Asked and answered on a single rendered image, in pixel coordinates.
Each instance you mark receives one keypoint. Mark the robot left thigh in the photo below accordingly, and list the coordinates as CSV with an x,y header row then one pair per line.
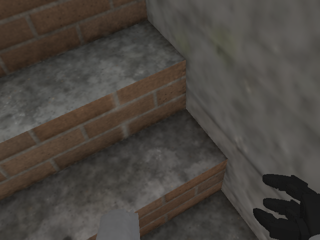
x,y
118,224

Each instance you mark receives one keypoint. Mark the right robot hand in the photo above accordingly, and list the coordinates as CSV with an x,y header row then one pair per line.
x,y
303,220

